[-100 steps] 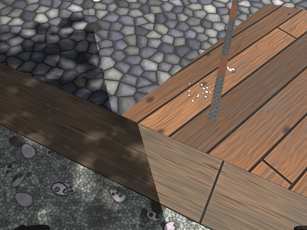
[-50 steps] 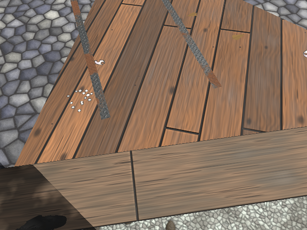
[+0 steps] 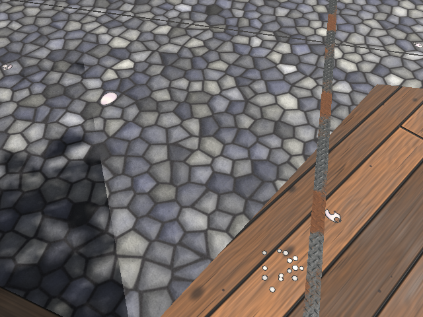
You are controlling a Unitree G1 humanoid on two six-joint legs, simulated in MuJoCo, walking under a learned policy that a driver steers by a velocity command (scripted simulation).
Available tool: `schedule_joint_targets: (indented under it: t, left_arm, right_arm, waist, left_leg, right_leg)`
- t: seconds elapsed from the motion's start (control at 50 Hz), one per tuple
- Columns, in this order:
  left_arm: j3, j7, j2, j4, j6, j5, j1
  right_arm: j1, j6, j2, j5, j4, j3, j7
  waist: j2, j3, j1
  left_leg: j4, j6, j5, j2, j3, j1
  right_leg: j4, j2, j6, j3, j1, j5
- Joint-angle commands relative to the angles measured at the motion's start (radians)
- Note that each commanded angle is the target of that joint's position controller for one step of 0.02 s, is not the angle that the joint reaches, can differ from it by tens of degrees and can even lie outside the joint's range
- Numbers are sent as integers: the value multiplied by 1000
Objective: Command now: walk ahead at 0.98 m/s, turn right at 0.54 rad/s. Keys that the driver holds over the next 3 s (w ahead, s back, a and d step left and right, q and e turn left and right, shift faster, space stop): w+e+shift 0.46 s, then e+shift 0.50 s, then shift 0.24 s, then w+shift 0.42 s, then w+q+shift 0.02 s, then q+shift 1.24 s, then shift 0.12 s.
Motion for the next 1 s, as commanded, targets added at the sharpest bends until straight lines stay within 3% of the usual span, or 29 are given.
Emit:
schedule_joint_targets:
  t: [0.02, 0.04, 0.06, 0.08, 0.14, 0.22, 0.26, 0.3, 0.36, 0.4, 0.46, 0.48, 0.5, 0.52, 0.54, 0.56, 0.58, 0.6, 0.64, 0.68, 0.74, 0.78, 0.8, 0.82, 0.84, 0.86, 0.88, 0.92, 1.0]
  left_arm:
    - [75, 26, 166, 194, 26, -7, 600]
    - [43, 21, 108, 101, 4, -3, 394]
    - [58, 39, 142, 43, 0, 2, 320]
    - [66, 44, 137, 15, -2, 9, 217]
    - [59, 46, 168, 15, -36, 20, 168]
    - [77, 34, 171, 46, -54, 4, 271]
    - [80, 58, 169, 93, -52, 6, 426]
    - [77, 66, 145, 104, -46, 14, 428]
    - [76, 64, 137, 94, -40, 21, 353]
    - [81, 82, 153, 84, -33, 36, 312]
    - [89, 105, 149, 91, -4, 25, 227]
    - [78, 105, 79, 72, 2, 8, 182]
    - [49, 111, -9, 17, -5, -32, 323]
    - [42, 127, 12, 27, -9, -57, 405]
    - [38, 128, 15, 39, 1, -18, 312]
    - [34, 107, 13, 0, 13, 23, 256]
    - [53, 85, 83, -39, 19, 55, 66]
    - [64, 79, 76, -129, 22, -98, 68]
    - [63, 68, 80, -168, 34, -61, 9]
    - [58, 53, 41, -198, 26, -29, 4]
    - [61, 20, 36, -190, 39, -16, 40]
    - [87, 6, 95, -180, 50, -17, 107]
    - [116, 7, 152, -152, 52, -20, 216]
    - [132, 22, 187, -128, 53, -35, 244]
    - [130, 41, 267, -187, 48, -14, 154]
    - [119, 28, 262, -251, 31, 31, 138]
    - [118, 22, 244, -276, 26, 17, 56]
    - [100, 33, 181, -289, 22, -36, -55]
    - [103, 78, 178, -296, 50, -13, -108]
  right_arm:
    - [-381, -18, 25, -26, -190, 9, -12]
    - [-208, -19, 88, -30, -219, 45, -14]
    - [-120, -34, -4, -40, -265, 44, 3]
    - [-178, -34, -100, -61, -239, 29, 10]
    - [-332, 41, -134, -44, -272, 24, 1]
    - [-339, 41, -68, -42, -236, 38, 52]
    - [-559, 18, -108, -47, -301, 15, 51]
    - [-640, 9, -55, -53, -342, 31, 66]
    - [-578, 9, -18, -4, -326, 35, 77]
    - [-465, -3, -57, -3, -290, 15, 68]
    - [48, -10, -150, -20, -98, -44, 18]
    - [145, -4, -194, -37, -40, -64, 18]
    - [157, -20, -186, -73, -44, -42, 37]
    - [138, -22, -137, -66, -68, -40, 51]
    - [103, -19, -138, -56, -86, -53, 46]
    - [16, -20, -175, -52, -101, -64, 29]
    - [-33, -31, -93, -33, -106, -35, 28]
    - [-209, -24, -86, 34, -83, -41, 14]
    - [-353, -26, -52, 35, -92, -25, -7]
    - [-359, -30, -121, 7, -94, -44, -32]
    - [-331, -17, -183, 60, -105, -69, -50]
    - [-288, 1, -217, 84, -121, -87, -53]
    - [-292, 7, -212, 85, -141, -89, -44]
    - [-246, 12, -133, 61, -140, -67, -25]
    - [-145, 10, -29, -15, -161, -32, 1]
    - [-121, -2, -130, 3, -204, -35, 16]
    - [-200, -1, -185, 24, -221, -45, 17]
    - [-245, 19, -171, 9, -225, -49, 1]
    - [-243, 46, -113, 4, -214, -41, 1]
  waist:
    - [-304, -14, 253]
    - [-195, -74, 48]
    - [-119, -204, -5]
    - [96, -44, -41]
    - [115, 146, -65]
    - [61, -4, 1]
    - [73, 15, 126]
    - [21, 27, 166]
    - [-76, -12, 136]
    - [-86, -20, 81]
    - [35, -146, -184]
    - [111, -112, -196]
    - [268, -201, -53]
    - [333, -345, -37]
    - [281, -356, -89]
    - [375, -339, -56]
    - [229, -185, -74]
    - [274, -28, 44]
    - [198, 57, 64]
    - [206, 17, 64]
    - [141, -79, 67]
    - [125, -139, 109]
    - [91, -193, 165]
    - [-64, -167, 157]
    - [-328, -214, 40]
    - [-250, -495, 65]
    - [-84, -409, 53]
    - [63, -195, -31]
    - [24, -178, -67]
  left_leg:
    - [1282, -51, -191, -34, -54, -957]
    - [1298, -31, -201, 29, -211, -1053]
    - [1139, -35, -112, 57, -309, -1036]
    - [930, -34, -16, 137, -316, -968]
    - [525, -115, -25, 216, -267, -782]
    - [415, -84, 405, 233, -172, -585]
    - [300, -65, 495, 239, -246, -1011]
    - [120, -69, 598, 184, -202, -926]
    - [0, -78, 660, 143, -168, -571]
    - [-91, -100, 672, 155, -192, -413]
    - [-362, -91, 972, 278, -250, 2]
    - [-268, -103, 939, 339, -264, 149]
    - [185, -167, 1606, 473, -255, 387]
    - [239, -89, 1611, 603, -402, 533]
    - [104, -2, 1111, 621, -480, 402]
    - [-46, 101, 644, 663, -620, 191]
    - [-129, 88, 567, 626, -526, -31]
    - [-242, 80, 584, 580, -460, -273]
    - [-291, 21, 609, 472, -218, -521]
    - [-279, 13, 761, 387, -69, -546]
    - [-175, -19, 1005, 371, 28, -376]
    - [46, -38, 1179, 371, 47, -323]
    - [253, -54, 1081, 362, 44, -410]
    - [511, -92, 364, 261, 45, -599]
    - [904, -140, -377, 93, 1, -852]
    - [1022, -128, -345, 60, -251, -929]
    - [940, -108, -260, 92, -299, -926]
    - [758, -121, -184, 139, -284, -900]
    - [456, -162, -88, 123, -226, -709]
  right_leg:
    - [-46, -74, -116, 278, 816, 86]
    - [-66, -172, -178, 572, 777, 310]
    - [-373, -312, -293, 922, 746, -170]
    - [-510, -320, -265, 979, 462, -464]
    - [-531, -200, -216, 757, 40, -388]
    - [-450, -112, -151, 513, 84, -63]
    - [-324, -124, -149, 614, 487, -157]
    - [-272, -67, -104, 592, 434, -229]
    - [-203, -34, -30, 515, 268, -246]
    - [-70, -15, 18, 514, 275, -264]
    - [708, 80, 40, 419, 253, -296]
    - [1010, 128, 57, 365, 28, -737]
    - [1161, 57, 69, 336, -253, -890]
    - [1155, -4, 96, 269, -466, -760]
    - [1187, -39, 95, 210, -524, -616]
    - [1217, -75, 101, 162, -498, -538]
    - [1037, -134, 104, 185, -469, -446]
    - [866, -194, 150, 246, -374, -346]
    - [490, -230, 197, 249, -158, -252]
    - [215, -160, 209, 157, 6, -101]
    - [2, -56, 141, 41, 153, -49]
    - [-74, 8, 71, 16, 306, -61]
    - [-130, 26, 20, 42, 503, -12]
    - [-241, 9, -32, 118, 687, 148]
    - [-137, -209, -191, 460, 858, 805]
    - [-279, -380, -362, 803, 960, 582]
    - [-356, -357, -313, 789, 829, 364]
    - [-396, -248, -207, 666, 555, 232]
    - [-355, -145, -129, 492, 299, 428]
